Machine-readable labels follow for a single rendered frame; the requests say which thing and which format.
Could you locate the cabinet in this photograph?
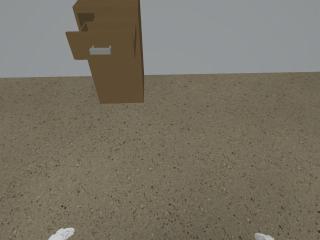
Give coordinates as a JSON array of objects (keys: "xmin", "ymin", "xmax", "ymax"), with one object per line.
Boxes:
[{"xmin": 72, "ymin": 0, "xmax": 144, "ymax": 104}]

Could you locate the left robot hand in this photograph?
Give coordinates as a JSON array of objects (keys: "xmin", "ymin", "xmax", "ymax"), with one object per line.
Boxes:
[{"xmin": 48, "ymin": 227, "xmax": 75, "ymax": 240}]

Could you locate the handle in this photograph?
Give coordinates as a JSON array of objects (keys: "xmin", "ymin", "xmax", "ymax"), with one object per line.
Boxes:
[{"xmin": 89, "ymin": 45, "xmax": 112, "ymax": 55}]

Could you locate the drawer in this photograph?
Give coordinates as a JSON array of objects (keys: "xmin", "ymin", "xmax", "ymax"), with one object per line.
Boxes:
[{"xmin": 65, "ymin": 21, "xmax": 137, "ymax": 60}]

